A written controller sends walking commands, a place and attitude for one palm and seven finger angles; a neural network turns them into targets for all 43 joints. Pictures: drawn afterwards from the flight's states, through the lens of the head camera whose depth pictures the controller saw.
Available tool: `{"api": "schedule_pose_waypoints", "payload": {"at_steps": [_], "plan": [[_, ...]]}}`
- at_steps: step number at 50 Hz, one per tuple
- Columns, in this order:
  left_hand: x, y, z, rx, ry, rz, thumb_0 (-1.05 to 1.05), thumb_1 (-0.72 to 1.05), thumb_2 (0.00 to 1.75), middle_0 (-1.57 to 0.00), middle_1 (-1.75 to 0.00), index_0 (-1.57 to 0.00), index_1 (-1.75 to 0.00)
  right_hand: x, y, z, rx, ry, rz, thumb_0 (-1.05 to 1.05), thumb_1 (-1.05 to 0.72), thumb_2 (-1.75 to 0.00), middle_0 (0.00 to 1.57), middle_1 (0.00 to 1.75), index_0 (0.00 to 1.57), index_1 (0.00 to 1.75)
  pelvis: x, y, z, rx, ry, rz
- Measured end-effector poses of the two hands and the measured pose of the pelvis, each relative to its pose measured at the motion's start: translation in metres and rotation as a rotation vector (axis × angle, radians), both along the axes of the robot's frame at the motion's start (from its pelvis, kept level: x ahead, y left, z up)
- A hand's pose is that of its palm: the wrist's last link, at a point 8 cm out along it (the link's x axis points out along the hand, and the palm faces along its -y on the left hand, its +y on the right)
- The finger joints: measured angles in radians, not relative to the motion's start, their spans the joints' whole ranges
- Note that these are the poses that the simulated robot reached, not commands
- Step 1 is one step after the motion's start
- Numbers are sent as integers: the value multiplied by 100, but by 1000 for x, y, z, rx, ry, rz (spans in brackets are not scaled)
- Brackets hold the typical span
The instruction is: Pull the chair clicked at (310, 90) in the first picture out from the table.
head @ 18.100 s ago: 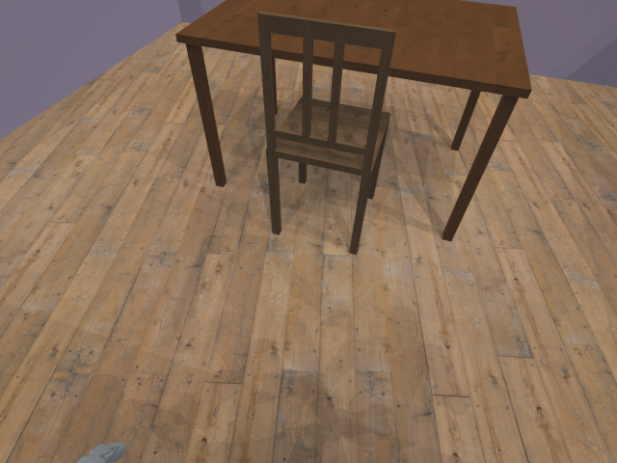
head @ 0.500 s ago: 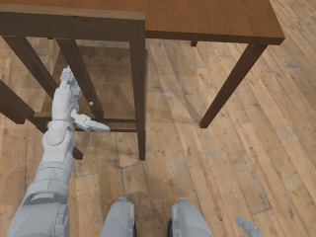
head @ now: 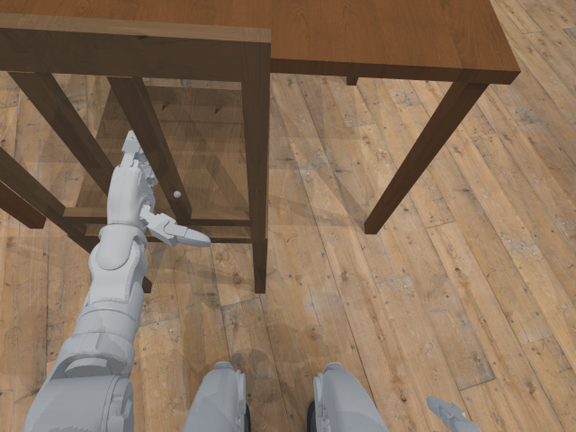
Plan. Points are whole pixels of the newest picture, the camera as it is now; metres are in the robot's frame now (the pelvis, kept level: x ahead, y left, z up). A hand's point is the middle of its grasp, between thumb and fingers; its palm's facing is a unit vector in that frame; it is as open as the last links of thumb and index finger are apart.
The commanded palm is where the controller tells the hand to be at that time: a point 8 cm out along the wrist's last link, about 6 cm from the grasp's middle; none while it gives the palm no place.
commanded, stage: hook a spindle and tug to test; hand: left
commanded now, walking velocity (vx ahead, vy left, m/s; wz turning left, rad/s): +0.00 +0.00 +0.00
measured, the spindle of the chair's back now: (94, 161) +0.47 +0.26 +0.04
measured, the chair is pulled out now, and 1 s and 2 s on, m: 0.00 0.00 0.05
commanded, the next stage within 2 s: step backward, pulling the chair out in 1.48 s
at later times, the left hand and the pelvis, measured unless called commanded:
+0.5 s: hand (179, 191) +0.43 +0.14 +0.02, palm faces +0.00 -1.00 -0.03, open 12.9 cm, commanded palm +0.41 +0.19 +0.02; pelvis +0.00 -0.01 +0.00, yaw +0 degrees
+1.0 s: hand (179, 190) +0.43 +0.14 +0.02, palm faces +0.01 -1.00 -0.02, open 5.6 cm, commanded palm +0.39 +0.18 +0.02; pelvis +0.02 -0.01 +0.01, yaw +0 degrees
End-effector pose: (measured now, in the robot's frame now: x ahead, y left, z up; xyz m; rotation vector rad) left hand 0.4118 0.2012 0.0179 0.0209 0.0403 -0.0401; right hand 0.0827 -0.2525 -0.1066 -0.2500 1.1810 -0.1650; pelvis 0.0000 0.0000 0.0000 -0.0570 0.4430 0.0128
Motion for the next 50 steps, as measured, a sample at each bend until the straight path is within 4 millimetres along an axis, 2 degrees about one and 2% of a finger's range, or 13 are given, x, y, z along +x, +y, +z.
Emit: {"api": "schedule_pose_waypoints", "payload": {"at_steps": [4, 8, 20, 28, 33, 44, 50], "plan": [[0, 0, -1, 3, -7, 17, -1, -50, 30, -7, -11, -7, -11, 1, 0, 0, 0, -7, 3, 0, -91, -90, 20, 30, 21, 30, -1, -1, -1, 2, 0, -1], [-1, -1, 4, 12, -35, 23, -1, -50, 30, -11, -21, -10, -21, 1, -2, -2, 3, -6, 4, 0, -91, -90, 20, 30, 21, 30, -1, -3, -2, 4, 0, -2], [1, -5, 2, 11, -15, 31, -1, -45, 33, -29, -77, -28, -77, -2, -10, -4, 0, 6, 0, 0, -91, -90, 20, 30, 21, 30, -2, -9, -2, 10, 0, 0], [3, -3, 3, 13, -10, 42, -1, -16, 45, -41, -118, -38, -119, -3, -14, -3, 0, 10, -6, 0, -91, -90, 20, 30, 21, 30, 0, -11, -2, 11, 2, 0], [3, -2, 4, 12, -6, 46, 0, 10, 56, -44, -134, -42, -134, -1, -15, -3, 1, 13, -6, 0, -91, -90, 20, 30, 21, 30, 2, -12, 0, 12, 4, 0], [3, -2, 4, 6, -3, 48, 1, 67, 81, -43, -138, -42, -144, 9, -11, 0, 10, 7, -2, 0, -91, -90, 20, 30, 21, 30, 10, -9, 3, 11, 8, 0], [1, -4, 4, -3, 8, 52, 2, 70, 79, -39, -140, -40, -145, 18, -7, 3, 22, -8, -8, 0, -91, -90, 20, 30, 21, 30, 16, -7, 6, 11, 8, -5]]}}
